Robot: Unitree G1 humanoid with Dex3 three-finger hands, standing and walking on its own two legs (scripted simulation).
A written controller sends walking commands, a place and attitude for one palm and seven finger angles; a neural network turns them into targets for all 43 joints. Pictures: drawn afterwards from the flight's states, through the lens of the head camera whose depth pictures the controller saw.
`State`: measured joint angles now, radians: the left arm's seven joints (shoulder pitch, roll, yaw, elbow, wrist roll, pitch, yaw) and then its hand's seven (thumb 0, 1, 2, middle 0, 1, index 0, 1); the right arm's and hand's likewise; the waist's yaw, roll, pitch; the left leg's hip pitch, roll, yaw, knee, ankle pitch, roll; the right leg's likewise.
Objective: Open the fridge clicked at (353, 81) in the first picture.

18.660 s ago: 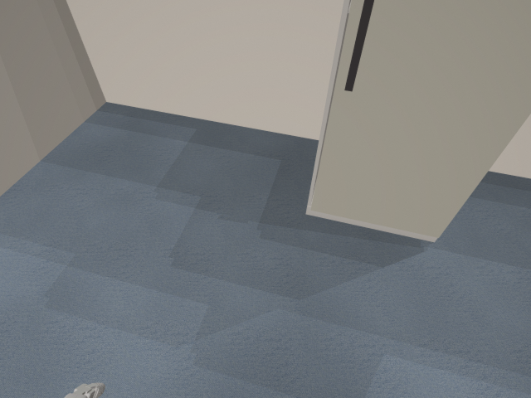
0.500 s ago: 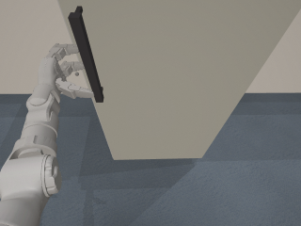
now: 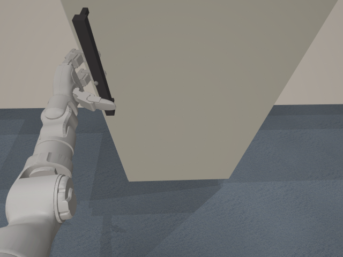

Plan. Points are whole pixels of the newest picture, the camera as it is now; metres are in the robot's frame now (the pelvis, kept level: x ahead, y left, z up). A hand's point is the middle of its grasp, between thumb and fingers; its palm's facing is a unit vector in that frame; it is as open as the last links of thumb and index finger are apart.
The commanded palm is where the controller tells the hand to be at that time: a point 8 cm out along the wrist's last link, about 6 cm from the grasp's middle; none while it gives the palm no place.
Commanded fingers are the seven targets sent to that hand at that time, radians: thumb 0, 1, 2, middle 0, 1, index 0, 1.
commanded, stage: slide the fingers in behind the handle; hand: left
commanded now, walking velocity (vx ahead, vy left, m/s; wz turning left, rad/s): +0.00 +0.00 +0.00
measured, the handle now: (100, 70) +0.54 +0.16 +0.13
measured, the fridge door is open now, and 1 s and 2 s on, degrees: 0 0 0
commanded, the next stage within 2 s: grip the handle and tug to test in 0.68 s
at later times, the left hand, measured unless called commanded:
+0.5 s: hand (105, 82) +0.49 +0.14 +0.14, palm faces -0.01 -1.00 +0.00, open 14.1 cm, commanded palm +0.46 +0.20 +0.14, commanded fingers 0.00 -0.50 0.30 -0.30 -1.20 -0.30 -1.20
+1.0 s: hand (101, 82) +0.49 +0.15 +0.14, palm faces +0.00 -1.00 +0.01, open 12.9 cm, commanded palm +0.46 +0.20 +0.14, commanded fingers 0.00 0.06 0.54 -0.36 -1.28 -0.36 -1.28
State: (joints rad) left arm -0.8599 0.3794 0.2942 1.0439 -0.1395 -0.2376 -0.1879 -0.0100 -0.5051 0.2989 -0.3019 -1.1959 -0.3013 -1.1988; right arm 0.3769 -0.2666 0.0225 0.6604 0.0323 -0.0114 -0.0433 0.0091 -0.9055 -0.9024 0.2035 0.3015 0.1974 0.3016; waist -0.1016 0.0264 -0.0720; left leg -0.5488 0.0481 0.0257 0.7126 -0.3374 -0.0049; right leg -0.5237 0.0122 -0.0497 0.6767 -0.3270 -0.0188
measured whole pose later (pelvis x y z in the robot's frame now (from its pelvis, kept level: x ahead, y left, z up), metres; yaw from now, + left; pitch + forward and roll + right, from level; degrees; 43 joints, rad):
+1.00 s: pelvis +0.01 +0.00 +0.00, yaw +0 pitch +11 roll -1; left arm -0.87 0.34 0.28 1.04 -0.13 -0.23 -0.15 -0.01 -0.33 0.37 -0.32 -1.22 -0.32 -1.22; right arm 0.37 -0.26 0.02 0.67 0.03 -0.01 -0.04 0.01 -0.91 -0.90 0.20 0.30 0.20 0.30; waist -0.10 0.03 -0.08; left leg -0.55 0.04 0.02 0.71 -0.35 0.00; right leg -0.52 0.01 -0.05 0.67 -0.34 -0.01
